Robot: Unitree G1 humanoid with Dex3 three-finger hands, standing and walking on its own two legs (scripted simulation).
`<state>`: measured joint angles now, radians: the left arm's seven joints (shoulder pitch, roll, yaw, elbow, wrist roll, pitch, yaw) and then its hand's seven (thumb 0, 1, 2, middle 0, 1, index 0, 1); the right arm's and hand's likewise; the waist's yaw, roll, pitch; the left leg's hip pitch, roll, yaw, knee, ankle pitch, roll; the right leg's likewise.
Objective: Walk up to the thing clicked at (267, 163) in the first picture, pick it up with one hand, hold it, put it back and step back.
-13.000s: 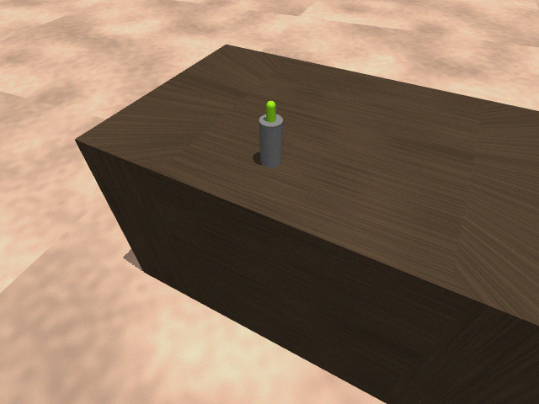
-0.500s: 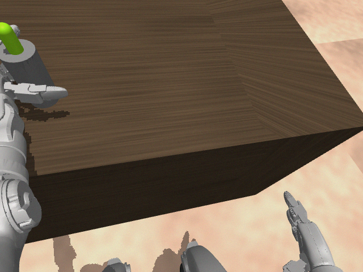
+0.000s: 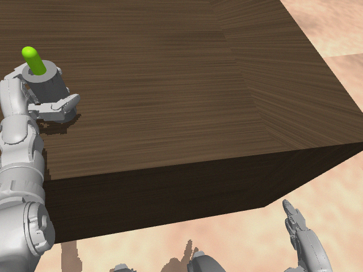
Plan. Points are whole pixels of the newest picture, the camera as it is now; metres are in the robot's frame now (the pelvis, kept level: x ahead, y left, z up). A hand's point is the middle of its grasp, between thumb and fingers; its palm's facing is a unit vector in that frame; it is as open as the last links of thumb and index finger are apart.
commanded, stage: settle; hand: left
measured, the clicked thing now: (48, 85) +0.52 +0.20 +0.10
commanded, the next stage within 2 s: lift in 1.02 s
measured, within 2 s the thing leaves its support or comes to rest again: leaves its support in 0.24 s
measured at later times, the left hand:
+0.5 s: hand (43, 84) +0.51 +0.20 +0.11, palm faces +0.18 -0.98 -0.03, open 8.6 cm
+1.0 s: hand (39, 72) +0.51 +0.20 +0.14, palm faces +0.18 -0.98 -0.02, open 8.6 cm
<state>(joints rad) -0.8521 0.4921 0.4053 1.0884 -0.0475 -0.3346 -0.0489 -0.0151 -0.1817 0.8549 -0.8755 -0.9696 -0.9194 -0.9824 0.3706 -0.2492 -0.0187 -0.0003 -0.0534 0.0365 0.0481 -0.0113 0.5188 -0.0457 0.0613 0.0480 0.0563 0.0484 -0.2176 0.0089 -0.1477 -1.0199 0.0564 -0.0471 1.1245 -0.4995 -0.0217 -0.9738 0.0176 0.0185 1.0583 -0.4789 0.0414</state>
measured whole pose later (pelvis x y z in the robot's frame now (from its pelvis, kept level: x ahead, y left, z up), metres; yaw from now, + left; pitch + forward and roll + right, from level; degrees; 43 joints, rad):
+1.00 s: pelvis +0.00 +0.00 +0.03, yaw +0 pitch +17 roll -2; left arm -0.88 0.45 0.36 1.04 -0.07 -0.20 -0.03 -0.02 -0.33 1.13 -0.81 -1.18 -0.86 -1.21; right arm 0.35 -0.24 -0.03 0.11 -0.03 0.04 0.01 -0.01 0.54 -0.05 0.06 0.05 0.06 0.05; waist -0.16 0.01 -0.12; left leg -0.83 0.05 -0.02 0.97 -0.44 -0.02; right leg -0.79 0.01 0.04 0.91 -0.42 0.05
